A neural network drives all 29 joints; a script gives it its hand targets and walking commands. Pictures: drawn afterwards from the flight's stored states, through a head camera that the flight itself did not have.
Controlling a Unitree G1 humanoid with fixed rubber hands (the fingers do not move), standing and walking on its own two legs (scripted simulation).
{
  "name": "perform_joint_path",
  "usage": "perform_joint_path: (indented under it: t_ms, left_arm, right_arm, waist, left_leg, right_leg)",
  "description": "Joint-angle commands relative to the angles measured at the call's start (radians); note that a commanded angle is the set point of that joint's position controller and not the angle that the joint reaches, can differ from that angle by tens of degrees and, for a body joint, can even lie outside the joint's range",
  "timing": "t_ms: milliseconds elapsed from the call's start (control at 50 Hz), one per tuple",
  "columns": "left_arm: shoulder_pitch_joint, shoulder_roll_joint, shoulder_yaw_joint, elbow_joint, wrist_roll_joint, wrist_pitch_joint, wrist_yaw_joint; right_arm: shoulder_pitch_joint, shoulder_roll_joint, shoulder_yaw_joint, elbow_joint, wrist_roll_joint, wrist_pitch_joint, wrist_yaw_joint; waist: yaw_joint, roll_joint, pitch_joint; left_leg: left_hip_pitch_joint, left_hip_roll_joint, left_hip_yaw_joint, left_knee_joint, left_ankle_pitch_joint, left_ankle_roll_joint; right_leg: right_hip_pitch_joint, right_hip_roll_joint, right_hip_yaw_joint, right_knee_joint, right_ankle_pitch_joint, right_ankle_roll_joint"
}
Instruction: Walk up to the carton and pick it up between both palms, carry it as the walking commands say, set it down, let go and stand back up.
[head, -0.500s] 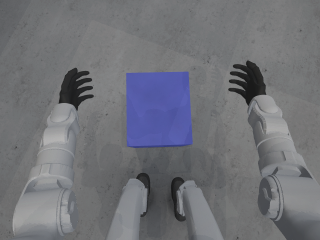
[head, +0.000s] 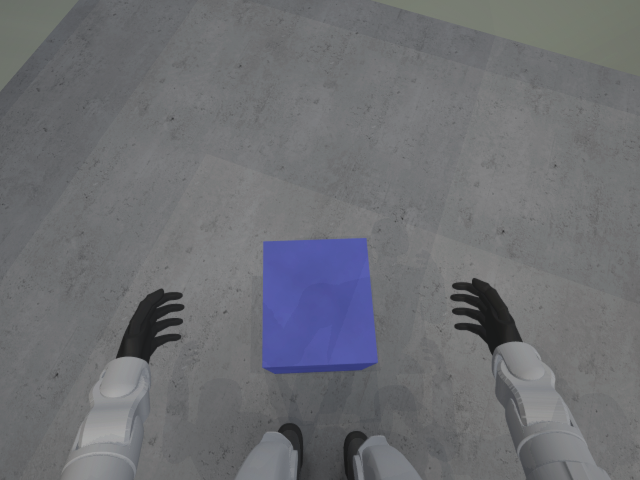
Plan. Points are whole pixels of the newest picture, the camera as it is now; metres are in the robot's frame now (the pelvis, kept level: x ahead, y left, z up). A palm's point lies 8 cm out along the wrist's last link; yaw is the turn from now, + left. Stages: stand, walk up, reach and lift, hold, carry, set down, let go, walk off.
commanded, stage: let go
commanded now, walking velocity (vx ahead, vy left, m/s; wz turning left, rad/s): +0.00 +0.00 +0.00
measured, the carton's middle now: (316, 311) +0.43 +0.00 -0.58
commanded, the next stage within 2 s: stand in 0.76 s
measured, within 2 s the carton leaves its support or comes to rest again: neither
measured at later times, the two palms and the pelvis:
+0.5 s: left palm (115, 463) +0.17 +0.22 -0.03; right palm (567, 451) +0.17 -0.24 -0.03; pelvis +0.02 -0.01 +0.04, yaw +0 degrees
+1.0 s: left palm out of the picture +0.15 +0.25 -0.05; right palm out of the picture +0.14 -0.27 -0.06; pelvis +0.05 -0.01 +0.04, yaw +1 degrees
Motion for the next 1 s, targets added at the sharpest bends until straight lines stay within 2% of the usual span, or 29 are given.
perform_joint_path:
  t_ms: [0, 140, 300, 460, 620, 740, 760, 780, 820, 860, 920, 980]
  left_arm:
    - [0.059, 0.069, -0.015, -0.078, -0.017, -0.037, 0.001]
    - [0.291, 0.084, -0.056, -0.125, -0.019, -0.067, -0.003]
    - [0.414, 0.075, -0.074, -0.228, 0.000, -0.022, -0.021]
    - [0.409, 0.065, -0.071, -0.255, 0.025, 0.062, -0.036]
    - [0.392, 0.060, -0.058, -0.243, 0.042, 0.106, -0.039]
    - [0.405, 0.051, -0.074, -0.251, 0.050, 0.139, -0.014]
    - [0.423, 0.135, -0.058, -0.100, 0.067, 0.024, 0.031]
    - [0.467, 0.159, -0.057, -0.090, 0.081, -0.017, 0.052]
    - [0.459, 0.138, -0.065, -0.043, 0.082, -0.074, 0.060]
    - [0.447, 0.121, -0.071, -0.008, 0.064, -0.107, 0.054]
    - [0.465, 0.131, -0.073, 0.036, 0.055, -0.124, 0.049]
    - [0.507, 0.148, -0.074, 0.074, 0.046, -0.117, 0.053]
  right_arm:
    - [0.049, -0.090, -0.006, -0.093, 0.004, -0.032, 0.002]
    - [0.291, -0.082, 0.039, -0.136, 0.008, -0.051, -0.011]
    - [0.420, -0.082, 0.075, -0.251, 0.022, -0.010, 0.004]
    - [0.426, -0.085, 0.077, -0.293, 0.004, 0.075, 0.015]
    - [0.435, -0.082, 0.077, -0.297, -0.004, 0.121, 0.002]
    - [0.447, -0.082, 0.091, -0.297, 0.012, 0.130, -0.021]
    - [0.507, -0.165, 0.076, -0.133, -0.050, 0.024, -0.060]
    - [0.514, -0.192, 0.070, -0.125, -0.063, -0.013, -0.078]
    - [0.502, -0.158, 0.081, -0.078, -0.052, -0.069, -0.080]
    - [0.503, -0.131, 0.091, -0.035, -0.031, -0.102, -0.070]
    - [0.526, -0.141, 0.098, 0.018, -0.029, -0.120, -0.068]
    - [0.566, -0.158, 0.104, 0.060, -0.028, -0.115, -0.075]
  waist:
    - [-0.004, -0.001, -0.480]
    - [-0.006, -0.006, -0.256]
    - [-0.008, -0.012, 0.023]
    - [0.000, -0.009, 0.163]
    - [-0.005, -0.016, 0.186]
    - [-0.021, -0.030, 0.159]
    - [-0.016, -0.005, 0.178]
    - [-0.005, 0.002, 0.244]
    - [-0.007, -0.015, 0.195]
    - [-0.007, -0.016, 0.070]
    - [-0.005, -0.008, -0.002]
    - [-0.004, -0.010, -0.005]
  left_leg:
    - [0.576, 0.059, -0.077, -0.057, 0.474, -0.063]
    - [0.699, 0.045, -0.050, -0.190, 0.403, -0.054]
    - [0.854, 0.046, -0.019, -0.328, 0.246, -0.057]
    - [0.913, 0.055, -0.010, -0.354, 0.138, -0.038]
    - [0.928, 0.044, -0.003, -0.339, 0.151, -0.024]
    - [0.910, 0.037, -0.004, -0.308, 0.159, -0.034]
    - [0.674, 0.146, -0.107, -0.401, -0.149, -0.067]
    - [0.615, 0.153, -0.139, -0.429, -0.250, -0.075]
    - [0.609, 0.152, -0.154, -0.405, -0.133, -0.061]
    - [0.688, 0.147, -0.149, -0.371, 0.055, -0.043]
    - [0.729, 0.153, -0.159, -0.329, 0.258, -0.021]
    - [0.727, 0.147, -0.155, -0.303, 0.345, -0.016]
  right_leg:
    - [0.297, -0.039, 0.026, -0.091, 0.344, 0.020]
    - [0.535, -0.043, 0.029, -0.223, 0.381, 0.021]
    - [0.667, -0.043, 0.007, -0.371, 0.240, 0.015]
    - [0.726, -0.047, 0.009, -0.397, 0.139, 0.010]
    - [0.757, -0.053, 0.026, -0.381, 0.185, 0.014]
    - [0.781, -0.059, 0.034, -0.339, 0.234, 0.014]
    - [0.696, -0.138, 0.077, -0.384, -0.168, 0.044]
    - [0.671, -0.150, 0.117, -0.403, -0.231, 0.032]
    - [0.675, -0.166, 0.146, -0.392, -0.154, 0.023]
    - [0.722, -0.173, 0.145, -0.375, -0.004, 0.016]
    - [0.762, -0.167, 0.122, -0.326, 0.221, 0.017]
    - [0.767, -0.164, 0.105, -0.302, 0.314, 0.017]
